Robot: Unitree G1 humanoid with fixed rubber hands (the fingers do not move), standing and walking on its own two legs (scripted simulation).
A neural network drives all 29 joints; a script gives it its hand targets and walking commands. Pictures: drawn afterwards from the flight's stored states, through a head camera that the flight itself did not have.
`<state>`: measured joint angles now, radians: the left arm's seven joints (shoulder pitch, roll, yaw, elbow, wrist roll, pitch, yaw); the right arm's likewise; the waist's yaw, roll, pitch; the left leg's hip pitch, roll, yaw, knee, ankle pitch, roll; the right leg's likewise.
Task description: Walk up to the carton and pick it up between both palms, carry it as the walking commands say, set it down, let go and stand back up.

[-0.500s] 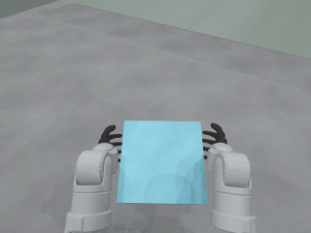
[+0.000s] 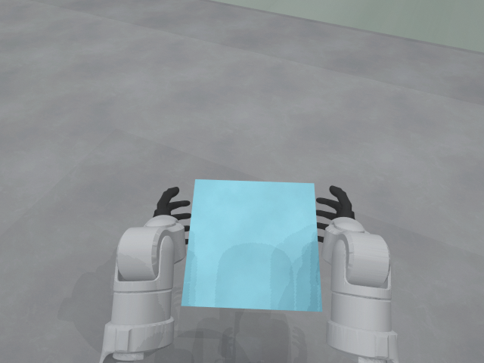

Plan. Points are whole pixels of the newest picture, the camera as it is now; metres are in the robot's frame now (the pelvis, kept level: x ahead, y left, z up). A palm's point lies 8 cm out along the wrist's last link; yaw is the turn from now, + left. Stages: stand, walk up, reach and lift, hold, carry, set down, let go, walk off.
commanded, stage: carry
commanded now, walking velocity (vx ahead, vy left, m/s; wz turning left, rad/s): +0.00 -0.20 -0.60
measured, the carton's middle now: (251, 251) +0.32 +0.01 -0.03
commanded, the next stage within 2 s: none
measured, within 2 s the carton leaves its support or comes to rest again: neither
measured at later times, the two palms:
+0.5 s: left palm (256, 296) +0.21 +0.00 +0.07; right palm (481, 345) +0.17 -0.27 +0.08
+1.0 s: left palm out of the picture +0.06 -0.19 +0.05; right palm out of the picture -0.07 -0.42 +0.07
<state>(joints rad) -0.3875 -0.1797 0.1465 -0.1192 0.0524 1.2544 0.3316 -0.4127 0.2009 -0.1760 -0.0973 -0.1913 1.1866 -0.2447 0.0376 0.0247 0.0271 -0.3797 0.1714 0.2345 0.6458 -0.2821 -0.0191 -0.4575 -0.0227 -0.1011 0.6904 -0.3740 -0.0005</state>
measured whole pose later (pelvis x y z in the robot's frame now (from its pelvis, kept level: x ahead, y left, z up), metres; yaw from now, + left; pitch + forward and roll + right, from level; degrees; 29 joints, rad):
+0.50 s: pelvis -0.11 -0.08 +0.01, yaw -13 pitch +4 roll -2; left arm -0.36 -0.18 0.12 -0.21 0.09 1.26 0.32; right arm -0.40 0.20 -0.17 -0.13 -0.13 1.17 -0.25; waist 0.03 0.00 0.04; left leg -0.35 0.16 0.15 0.62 -0.33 -0.03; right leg -0.68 0.03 -0.04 1.02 -0.29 0.04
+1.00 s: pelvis -0.28 -0.15 -0.01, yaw -31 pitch +2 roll -1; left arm -0.37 -0.18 0.14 -0.20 0.16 1.24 0.23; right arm -0.44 0.21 -0.18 -0.13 -0.11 1.19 -0.31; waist -0.01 -0.04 0.07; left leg -0.49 0.13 0.18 0.77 -0.32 0.04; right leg -0.72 0.08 -0.06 1.01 -0.31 -0.02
